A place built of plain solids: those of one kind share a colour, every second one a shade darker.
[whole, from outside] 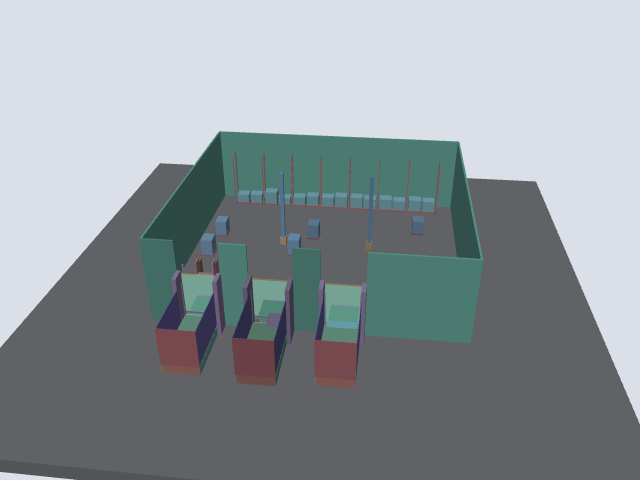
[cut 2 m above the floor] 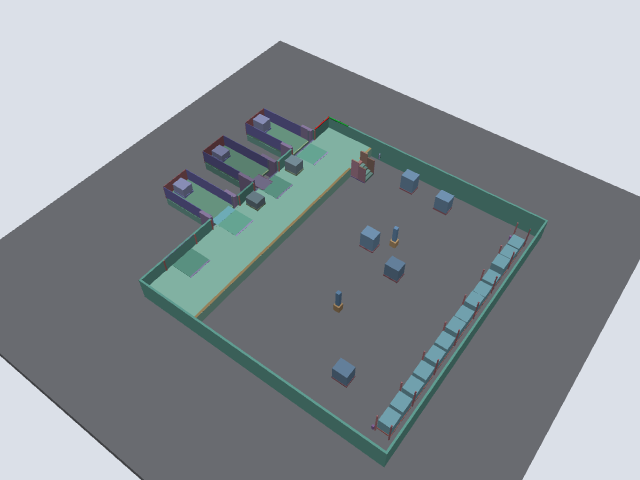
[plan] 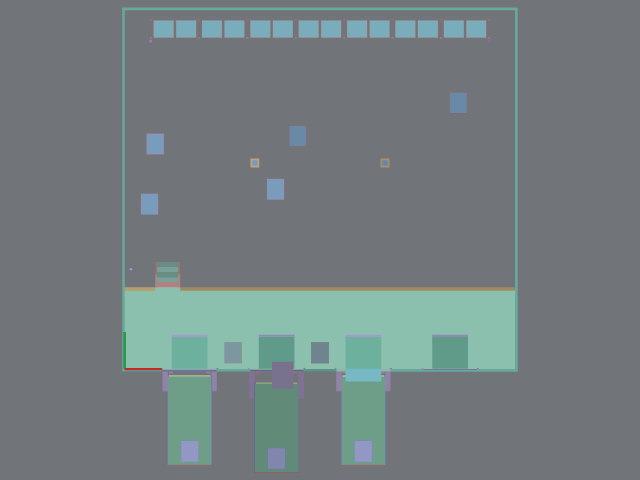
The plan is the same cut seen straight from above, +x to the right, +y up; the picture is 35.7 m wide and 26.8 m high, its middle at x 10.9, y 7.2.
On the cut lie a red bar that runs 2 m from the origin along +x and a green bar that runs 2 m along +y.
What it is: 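The dock platform, its doors, stairs and ramp, and the hall's floor, and the trailers at its open doors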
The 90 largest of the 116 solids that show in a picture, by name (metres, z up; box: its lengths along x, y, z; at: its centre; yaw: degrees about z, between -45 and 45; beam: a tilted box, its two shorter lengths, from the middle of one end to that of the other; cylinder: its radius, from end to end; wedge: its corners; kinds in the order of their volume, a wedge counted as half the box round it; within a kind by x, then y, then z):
{
 "south_deck_1": {"box": [21.79, 4.57, 0.95], "at": [10.9, 2.28, 0.42]},
 "wall_1": {"box": [0.15, 20.33, 6.6], "at": [-0.07, 10.01, 3.25]},
 "wall_2": {"box": [2.27, 0.15, 6.6], "at": [0.99, -0.07, 3.25]},
 "wall_3": {"box": [1.85, 0.15, 6.6], "at": [6.05, -0.07, 3.25]},
 "wall_4": {"box": [1.85, 0.15, 6.6], "at": [10.9, -0.07, 3.25]},
 "wall_5": {"box": [22.09, 0.15, 6.6], "at": [10.9, 20.1, 3.25]},
 "wall_6": {"box": [7.12, 0.15, 6.6], "at": [18.38, -0.07, 3.25]},
 "wall_7": {"box": [0.15, 20.33, 6.6], "at": [21.87, 10.01, 3.25]},
 "rack_load_1": {"box": [1.1, 0.95, 0.78], "at": [2.17, 18.98, 0.53]},
 "rack_load_2": {"box": [1.1, 0.95, 0.83], "at": [3.42, 18.98, 0.55]},
 "rack_load_3": {"box": [1.1, 0.95, 1.17], "at": [4.87, 18.98, 0.72]},
 "rack_load_4": {"box": [1.1, 0.95, 0.64], "at": [6.12, 18.98, 0.46]},
 "rack_load_5": {"box": [1.1, 0.95, 0.78], "at": [7.57, 18.98, 0.53]},
 "rack_load_6": {"box": [1.1, 0.95, 0.96], "at": [8.82, 18.98, 0.62]},
 "rack_load_7": {"box": [1.1, 0.95, 0.92], "at": [10.27, 18.98, 0.6]},
 "rack_load_8": {"box": [1.1, 0.95, 1.07], "at": [11.52, 18.98, 0.68]},
 "rack_load_9": {"box": [1.1, 0.95, 1.06], "at": [12.97, 18.98, 0.67]},
 "rack_load_10": {"box": [1.1, 0.95, 0.99], "at": [14.22, 18.98, 0.64]},
 "rack_load_11": {"box": [1.1, 0.95, 1.04], "at": [15.67, 18.98, 0.66]},
 "rack_load_12": {"box": [1.1, 0.95, 0.92], "at": [16.92, 18.98, 0.6]},
 "rack_load_13": {"box": [1.1, 0.95, 1.09], "at": [18.37, 18.98, 0.69]},
 "rack_load_14": {"box": [1.1, 0.95, 1.02], "at": [19.62, 18.98, 0.65]},
 "trailer_pad_1": {"box": [0.3, 1.1, 4.35], "at": [2.25, -0.7, 2.12]},
 "trailer_pad_2": {"box": [0.3, 1.1, 4.35], "at": [4.99, -0.7, 2.12]},
 "trailer_pad_3": {"box": [0.3, 1.5, 4.35], "at": [7.1, -0.9, 2.12]},
 "trailer_pad_4": {"box": [0.3, 1.5, 4.35], "at": [9.84, -0.9, 2.12]},
 "trailer_pad_5": {"box": [0.3, 1.1, 4.35], "at": [11.95, -0.7, 2.12]},
 "trailer_pad_6": {"box": [0.3, 1.1, 4.35], "at": [14.69, -0.7, 2.12]},
 "trailer_bed_1": {"box": [2.44, 5.0, 0.2], "at": [3.62, -2.85, 0.75]},
 "trailer_bed_2": {"box": [2.44, 5.0, 0.2], "at": [8.47, -3.25, 0.81]},
 "trailer_bed_3": {"box": [2.44, 5.0, 0.2], "at": [13.32, -2.85, 0.8]},
 "stage_load_1": {"box": [0.95, 1.15, 1.37], "at": [1.38, 9.2, 0.83]},
 "stage_load_2": {"box": [0.95, 1.15, 1.26], "at": [1.7, 12.56, 0.77]},
 "stage_load_3": {"box": [0.95, 1.15, 1.38], "at": [8.42, 10.04, 0.83]},
 "stage_load_4": {"box": [0.95, 1.15, 1.22], "at": [9.67, 13.01, 0.75]},
 "stage_load_5": {"box": [0.95, 1.15, 1.13], "at": [18.61, 14.86, 0.7]},
 "trailer_side_1": {"box": [0.04, 5.0, 2.6], "at": [2.38, -2.85, 2.15]},
 "trailer_side_2": {"box": [0.04, 5.0, 2.6], "at": [4.86, -2.85, 2.15]},
 "trailer_side_3": {"box": [0.04, 5.0, 2.6], "at": [7.23, -3.25, 2.21]},
 "trailer_side_4": {"box": [0.04, 5.0, 2.6], "at": [9.71, -3.25, 2.21]},
 "trailer_side_5": {"box": [0.04, 5.0, 2.65], "at": [12.08, -2.85, 2.17]},
 "trailer_side_6": {"box": [0.04, 5.0, 2.65], "at": [14.56, -2.85, 2.17]},
 "trailerload_load_1": {"box": [0.95, 1.15, 0.98], "at": [3.62, -4.6, 1.48]},
 "trailerload_load_2": {"box": [0.95, 1.15, 0.56], "at": [8.47, -5.0, 1.33]},
 "trailerload_load_3": {"box": [0.95, 1.15, 0.75], "at": [13.32, -4.6, 1.42]},
 "wait_load_1": {"box": [0.95, 1.15, 0.92], "at": [6.05, 0.9, 1.5]},
 "wait_load_2": {"box": [0.95, 1.15, 0.65], "at": [10.9, 0.9, 1.37]},
 "dockwall_sill_1": {"box": [3.02, 0.15, 0.95], "at": [3.62, -0.07, 0.42]},
 "dockwall_sill_2": {"box": [3.02, 0.15, 0.95], "at": [8.47, -0.07, 0.42]},
 "dockwall_sill_3": {"box": [3.02, 0.15, 0.95], "at": [13.32, -0.07, 0.42]},
 "column_1": {"box": [0.3, 0.3, 6.6], "at": [7.26, 11.5, 3.25]},
 "column_2": {"box": [0.3, 0.3, 6.6], "at": [14.53, 11.5, 3.25]},
 "south_lev_1": {"box": [2.0, 1.78, 0.07], "at": [3.62, 0.9, 0.88]},
 "south_lev_2": {"box": [2.0, 1.78, 0.07], "at": [8.47, 0.9, 0.88]},
 "south_lev_3": {"box": [2.0, 1.78, 0.07], "at": [13.32, 0.9, 0.88]},
 "south_lev_4": {"box": [2.0, 1.78, 0.07], "at": [18.17, 0.9, 0.88]},
 "stage_pal_1": {"box": [1.0, 1.2, 0.19], "at": [1.7, 12.56, 0.04]},
 "stage_pal_2": {"box": [1.0, 1.2, 0.19], "at": [8.42, 10.04, 0.04]},
 "stage_pal_3": {"box": [1.0, 1.2, 0.19], "at": [9.67, 13.01, 0.04]},
 "stage_pal_4": {"box": [1.0, 1.2, 0.19], "at": [18.61, 14.86, 0.04]},
 "rack_pal_1": {"box": [1.16, 1.0, 0.19], "at": [2.17, 18.98, 0.04]},
 "rack_pal_2": {"box": [1.16, 1.0, 0.19], "at": [6.12, 18.98, 0.04]},
 "rack_pal_3": {"box": [1.16, 1.0, 0.19], "at": [14.22, 18.98, 0.04]},
 "rack_pal_4": {"box": [1.16, 1.0, 0.19], "at": [15.67, 18.98, 0.04]},
 "trailer_front_1": {"box": [2.52, 0.04, 2.84], "at": [3.62, -5.37, 2.07]},
 "trailer_front_2": {"box": [2.52, 0.04, 2.84], "at": [8.47, -5.77, 2.13]},
 "trailer_front_3": {"box": [2.52, 0.04, 2.84], "at": [13.32, -5.37, 2.12]},
 "south_stair_steps_1": {"box": [1.2, 0.28, 0.77], "at": [2.4, 4.99, 0.34]},
 "south_stair_steps_2": {"box": [1.2, 0.28, 0.59], "at": [2.4, 5.27, 0.24]},
 "south_stair_steps_3": {"box": [1.2, 0.28, 0.41], "at": [2.4, 5.55, 0.15]},
 "south_stair_steps_4": {"box": [1.2, 0.28, 0.23], "at": [2.4, 5.83, 0.07]},
 "trailer_skirt_1": {"box": [0.04, 4.2, 0.7], "at": [4.84, -3.25, 0.3]},
 "trailer_skirt_2": {"box": [0.04, 4.2, 0.77], "at": [9.69, -3.65, 0.33]},
 "trailer_skirt_3": {"box": [0.04, 4.2, 0.75], "at": [12.1, -3.25, 0.33]},
 "trailer_skirt_4": {"box": [0.04, 4.2, 0.75], "at": [14.54, -3.25, 0.33]},
 "south_shutter_1": {"box": [3.0, 0.05, 3.15], "at": [18.17, -0.03, 2.42]},
 "wait_pal_1": {"box": [1.0, 1.2, 0.19], "at": [6.05, 0.9, 0.94]},
 "wait_pal_2": {"box": [1.0, 1.2, 0.19], "at": [10.9, 0.9, 0.94]},
 "column_guard_1": {"box": [0.5, 0.5, 0.65], "at": [7.26, 11.5, 0.28]},
 "column_guard_2": {"box": [0.5, 0.5, 0.65], "at": [14.53, 11.5, 0.28]},
 "south_stair_stair_head_1": {"box": [1.2, 0.28, 0.95], "at": [2.4, 4.71, 0.42]},
 "dock_south_cheek_whole_1": {"box": [0.11, 0.7, 1.95], "at": [1.75, 4.92, 0.93]},
 "dock_south_cheek_whole_2": {"box": [0.11, 0.7, 1.59], "at": [1.75, 5.62, 0.74]},
 "dock_south_cheek_1": {"box": [0.1, 0.7, 1.91], "at": [3.05, 4.92, 0.91]},
 "dock_south_cheek_2": {"box": [0.1, 0.7, 1.55], "at": [3.05, 5.62, 0.72]},
 "trailer_frontskirt_1": {"box": [2.44, 0.04, 0.7], "at": [3.62, -5.33, 0.3]},
 "trailer_frontskirt_2": {"box": [2.44, 0.04, 0.77], "at": [8.47, -5.73, 0.33]},
 "trailer_frontskirt_3": {"box": [2.44, 0.04, 0.75], "at": [13.32, -5.33, 0.33]},
 "south_edge_1": {"box": [18.69, 0.2, 0.05], "at": [12.45, 4.47, 0.88]},
 "trailer_lip_1": {"box": [2.0, 0.71, 0.07], "at": [13.32, -0.34, 0.88]}
}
